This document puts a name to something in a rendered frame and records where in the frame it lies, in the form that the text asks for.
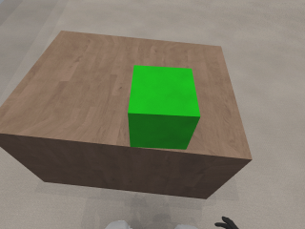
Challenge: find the carton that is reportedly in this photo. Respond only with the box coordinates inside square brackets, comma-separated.
[128, 65, 200, 150]

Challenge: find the pedestal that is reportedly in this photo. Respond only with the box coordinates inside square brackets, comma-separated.
[0, 31, 253, 199]

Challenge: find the robot right hand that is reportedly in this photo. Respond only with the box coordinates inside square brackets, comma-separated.
[214, 216, 238, 229]

